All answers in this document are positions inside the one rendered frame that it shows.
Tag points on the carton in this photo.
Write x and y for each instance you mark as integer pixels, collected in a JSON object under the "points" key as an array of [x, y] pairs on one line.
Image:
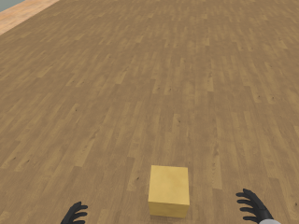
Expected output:
{"points": [[168, 191]]}

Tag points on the robot right hand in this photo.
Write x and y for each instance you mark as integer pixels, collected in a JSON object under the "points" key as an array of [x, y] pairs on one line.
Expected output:
{"points": [[259, 209]]}

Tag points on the robot left hand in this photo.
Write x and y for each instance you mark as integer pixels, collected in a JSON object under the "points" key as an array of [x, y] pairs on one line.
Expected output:
{"points": [[72, 214]]}

